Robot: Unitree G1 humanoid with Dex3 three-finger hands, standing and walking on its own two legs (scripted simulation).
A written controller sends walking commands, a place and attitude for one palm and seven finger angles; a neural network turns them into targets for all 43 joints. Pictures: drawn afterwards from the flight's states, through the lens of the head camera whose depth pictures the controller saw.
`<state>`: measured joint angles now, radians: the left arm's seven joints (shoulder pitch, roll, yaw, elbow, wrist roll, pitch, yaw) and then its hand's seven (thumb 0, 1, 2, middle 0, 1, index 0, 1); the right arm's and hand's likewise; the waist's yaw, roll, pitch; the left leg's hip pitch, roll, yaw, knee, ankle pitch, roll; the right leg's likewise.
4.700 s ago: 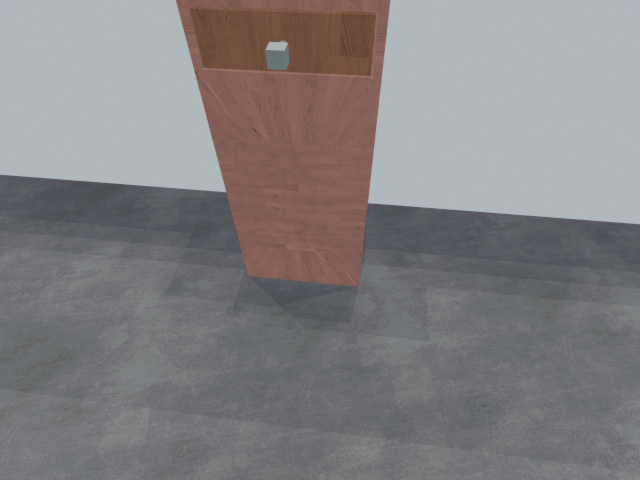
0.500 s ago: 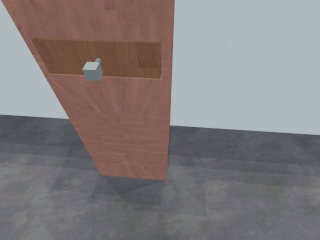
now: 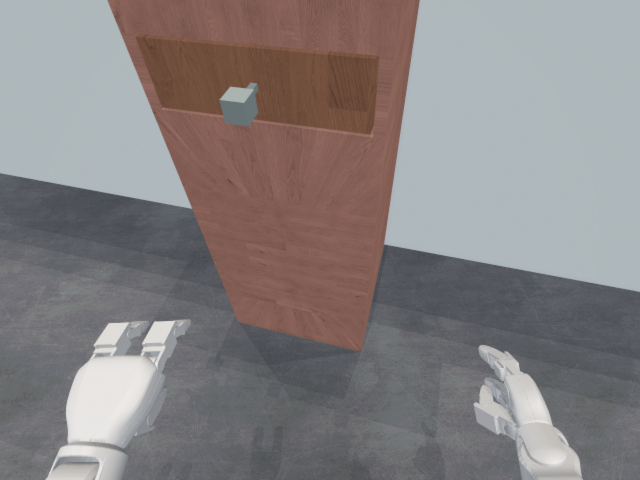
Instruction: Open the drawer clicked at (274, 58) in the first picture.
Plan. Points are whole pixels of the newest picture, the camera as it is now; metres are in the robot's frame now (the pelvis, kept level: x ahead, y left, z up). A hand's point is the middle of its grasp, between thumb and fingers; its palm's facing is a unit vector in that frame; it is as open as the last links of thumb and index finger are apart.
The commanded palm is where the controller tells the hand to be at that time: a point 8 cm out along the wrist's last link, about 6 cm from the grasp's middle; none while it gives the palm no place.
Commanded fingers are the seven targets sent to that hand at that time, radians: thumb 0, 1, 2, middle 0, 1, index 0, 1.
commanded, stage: raise the hand with hooked fingers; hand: left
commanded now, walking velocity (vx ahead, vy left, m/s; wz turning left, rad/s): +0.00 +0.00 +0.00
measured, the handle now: (244, 99) +0.59 +0.24 +0.16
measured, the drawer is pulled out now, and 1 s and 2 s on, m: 0.00 0.00 0.00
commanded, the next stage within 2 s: move the hooked fingers above the handle in 1.48 s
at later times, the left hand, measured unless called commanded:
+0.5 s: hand (121, 268) +0.26 +0.27 +0.15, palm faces +0.15 -0.08 -0.99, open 12.3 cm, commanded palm +0.24 +0.27 +0.21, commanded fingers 0.00 -0.36 0.36 -0.29 -1.11 -0.29 -1.11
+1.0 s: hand (69, 156) +0.31 +0.30 +0.26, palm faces +0.15 +0.00 -0.99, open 13.8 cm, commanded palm +0.26 +0.29 +0.31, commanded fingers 0.00 -0.50 0.30 -0.30 -1.20 -0.30 -1.20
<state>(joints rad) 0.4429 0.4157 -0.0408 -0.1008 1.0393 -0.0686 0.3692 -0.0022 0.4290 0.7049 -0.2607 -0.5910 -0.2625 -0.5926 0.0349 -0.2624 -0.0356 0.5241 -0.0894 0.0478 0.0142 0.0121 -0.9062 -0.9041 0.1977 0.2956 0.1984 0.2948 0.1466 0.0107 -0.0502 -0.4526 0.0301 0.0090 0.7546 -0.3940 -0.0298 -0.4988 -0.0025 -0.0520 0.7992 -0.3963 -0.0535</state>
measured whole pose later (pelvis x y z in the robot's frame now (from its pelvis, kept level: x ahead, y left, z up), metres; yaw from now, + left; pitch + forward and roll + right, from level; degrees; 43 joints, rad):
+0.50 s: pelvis +0.00 +0.04 +0.03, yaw +0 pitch -1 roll +0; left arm 0.13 0.50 0.00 -0.21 0.89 -0.01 0.09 0.00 -0.14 0.46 -0.30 -0.96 -0.30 -0.97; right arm 0.16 -0.29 -0.02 0.64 -0.01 0.10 -0.02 0.02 -0.91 -0.90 0.20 0.30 0.20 0.29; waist 0.09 0.09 0.01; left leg -0.20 -0.01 0.03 0.49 -0.28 0.01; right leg -0.24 -0.03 -0.03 0.51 -0.26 0.00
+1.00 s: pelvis -0.01 +0.05 +0.04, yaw +1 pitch -2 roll +0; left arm -0.35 0.66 0.03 -0.07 0.78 0.04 -0.27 0.00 -0.49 0.31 -0.32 -1.19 -0.32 -1.19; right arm 0.09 -0.27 0.05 0.62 0.02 0.11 0.01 0.01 -0.90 -0.90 0.20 0.30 0.20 0.30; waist 0.11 0.10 0.02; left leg -0.14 -0.02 0.01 0.38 -0.20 0.02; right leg -0.17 -0.04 -0.05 0.39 -0.18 0.01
